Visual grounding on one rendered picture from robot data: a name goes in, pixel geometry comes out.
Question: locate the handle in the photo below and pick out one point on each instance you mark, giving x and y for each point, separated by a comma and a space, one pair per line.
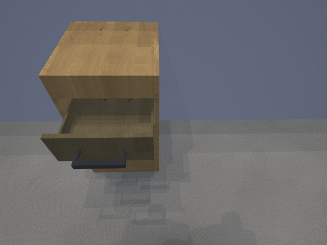
98, 163

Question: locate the drawer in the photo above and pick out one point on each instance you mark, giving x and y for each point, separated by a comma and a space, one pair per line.
102, 128

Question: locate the cabinet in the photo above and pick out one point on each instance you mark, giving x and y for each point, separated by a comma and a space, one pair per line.
107, 60

